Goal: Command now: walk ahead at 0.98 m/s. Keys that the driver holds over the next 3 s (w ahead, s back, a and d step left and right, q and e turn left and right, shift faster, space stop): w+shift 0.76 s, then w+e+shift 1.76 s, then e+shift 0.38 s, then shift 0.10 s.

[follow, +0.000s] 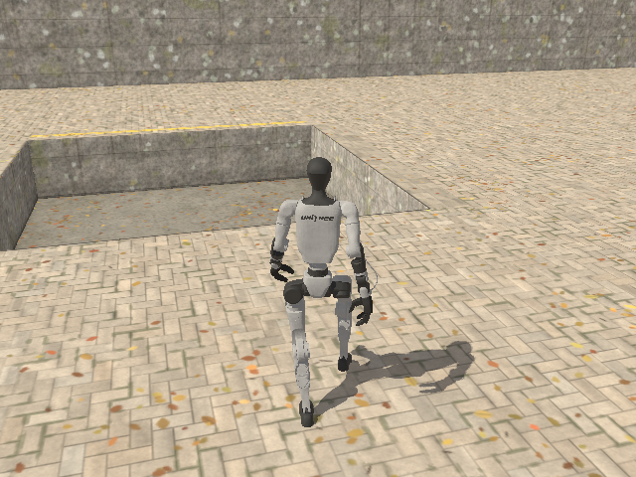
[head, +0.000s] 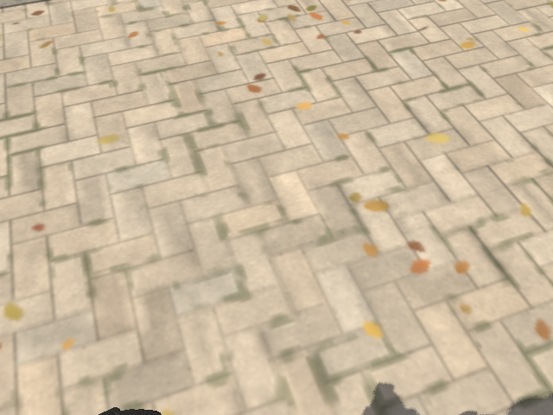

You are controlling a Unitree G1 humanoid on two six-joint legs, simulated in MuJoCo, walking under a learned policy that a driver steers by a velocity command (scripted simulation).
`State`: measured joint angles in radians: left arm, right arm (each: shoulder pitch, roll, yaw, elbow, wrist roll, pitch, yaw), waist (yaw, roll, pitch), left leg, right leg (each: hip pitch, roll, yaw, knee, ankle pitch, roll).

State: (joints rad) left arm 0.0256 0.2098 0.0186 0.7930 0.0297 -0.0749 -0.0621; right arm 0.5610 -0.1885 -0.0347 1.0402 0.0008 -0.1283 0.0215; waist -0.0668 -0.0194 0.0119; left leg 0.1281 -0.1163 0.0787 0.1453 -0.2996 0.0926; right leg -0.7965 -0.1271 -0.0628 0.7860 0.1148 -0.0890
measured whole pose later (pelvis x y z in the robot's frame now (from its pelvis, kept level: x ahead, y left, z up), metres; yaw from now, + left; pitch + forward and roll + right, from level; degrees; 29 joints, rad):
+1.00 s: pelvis +0.98 +0.02 -0.01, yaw -6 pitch +1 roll +0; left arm -0.01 0.24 -0.01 0.77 0.02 -0.07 -0.07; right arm 0.52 -0.22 -0.02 1.01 -0.01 -0.14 0.00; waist -0.07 -0.02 0.04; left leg 0.27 -0.09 0.18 0.08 -0.36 0.05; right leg -0.74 -0.01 -0.13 0.64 0.16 -0.15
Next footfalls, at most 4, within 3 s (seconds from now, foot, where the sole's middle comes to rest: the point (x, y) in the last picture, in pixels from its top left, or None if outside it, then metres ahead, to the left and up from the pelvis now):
0.14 right None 0.36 -0.08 -0.77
0.60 left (236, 298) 0.81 0.09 -0.77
1.08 right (273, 180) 1.25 -0.04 -0.77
1.48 left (261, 92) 1.72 -0.02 -0.77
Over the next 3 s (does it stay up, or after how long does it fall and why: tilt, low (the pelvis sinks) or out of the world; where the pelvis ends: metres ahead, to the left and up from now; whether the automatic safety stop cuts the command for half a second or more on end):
stays up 2.04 -1.04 0.00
